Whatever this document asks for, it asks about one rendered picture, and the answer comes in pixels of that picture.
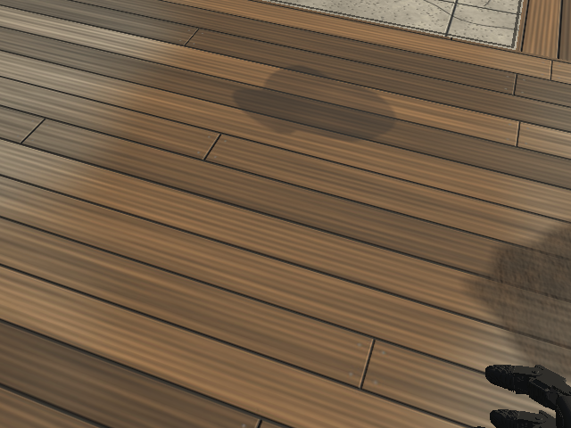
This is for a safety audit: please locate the right robot hand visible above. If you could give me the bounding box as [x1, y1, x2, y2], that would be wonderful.
[474, 365, 571, 428]

